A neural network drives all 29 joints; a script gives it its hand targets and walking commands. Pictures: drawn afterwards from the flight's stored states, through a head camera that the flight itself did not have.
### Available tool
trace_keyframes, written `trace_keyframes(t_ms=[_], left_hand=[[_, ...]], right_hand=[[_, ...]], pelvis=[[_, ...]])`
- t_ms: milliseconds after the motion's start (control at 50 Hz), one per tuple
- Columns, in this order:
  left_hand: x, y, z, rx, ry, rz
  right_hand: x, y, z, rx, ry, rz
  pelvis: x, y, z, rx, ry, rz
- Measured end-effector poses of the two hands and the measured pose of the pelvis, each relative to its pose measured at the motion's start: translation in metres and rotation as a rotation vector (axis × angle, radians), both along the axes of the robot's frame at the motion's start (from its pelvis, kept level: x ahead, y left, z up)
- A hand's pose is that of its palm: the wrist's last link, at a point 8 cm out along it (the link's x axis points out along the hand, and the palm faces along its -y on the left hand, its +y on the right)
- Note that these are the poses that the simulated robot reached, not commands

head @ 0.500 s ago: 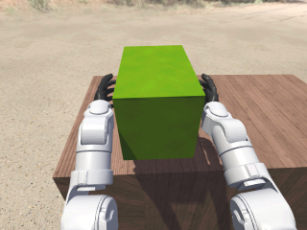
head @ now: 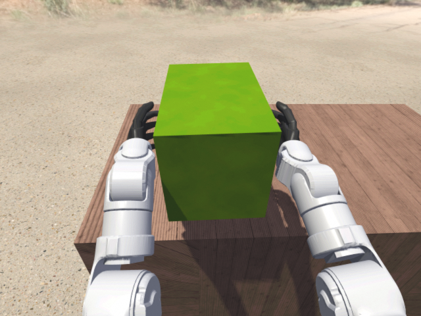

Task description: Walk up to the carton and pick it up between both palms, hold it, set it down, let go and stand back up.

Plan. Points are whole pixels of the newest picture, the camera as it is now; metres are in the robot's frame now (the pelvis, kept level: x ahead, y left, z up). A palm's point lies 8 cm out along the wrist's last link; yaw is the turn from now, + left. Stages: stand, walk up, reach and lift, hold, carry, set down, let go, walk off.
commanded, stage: hold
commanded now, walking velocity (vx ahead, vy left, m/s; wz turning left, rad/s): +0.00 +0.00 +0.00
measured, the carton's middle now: (212, 133) +0.42 +0.01 +0.20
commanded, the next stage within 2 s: none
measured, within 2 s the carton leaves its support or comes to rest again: neither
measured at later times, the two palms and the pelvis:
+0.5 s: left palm (140, 145) +0.36 +0.14 +0.21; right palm (288, 146) +0.36 -0.13 +0.21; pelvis +0.00 +0.00 +0.00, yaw +0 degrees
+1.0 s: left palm (143, 145) +0.37 +0.13 +0.21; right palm (289, 145) +0.37 -0.13 +0.21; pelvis +0.00 +0.00 +0.00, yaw +0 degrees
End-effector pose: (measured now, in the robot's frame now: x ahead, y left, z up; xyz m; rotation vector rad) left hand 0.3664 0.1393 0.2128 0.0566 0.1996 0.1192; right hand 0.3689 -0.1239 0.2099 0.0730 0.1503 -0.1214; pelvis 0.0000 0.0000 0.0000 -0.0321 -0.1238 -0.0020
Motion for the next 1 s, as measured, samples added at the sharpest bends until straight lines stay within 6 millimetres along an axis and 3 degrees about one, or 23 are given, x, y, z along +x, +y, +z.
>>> trace_keyframes(t_ms=[1000], left_hand=[[0.0021, -0.006, -0.0034, -0.007, 0.0, -0.008]], right_hand=[[-0.0002, -0.0061, -0.0011, 0.002, -0.001, -0.012]], pelvis=[[0.0004, -0.0023, 0.0001, 0.001, 0.003, -0.001]])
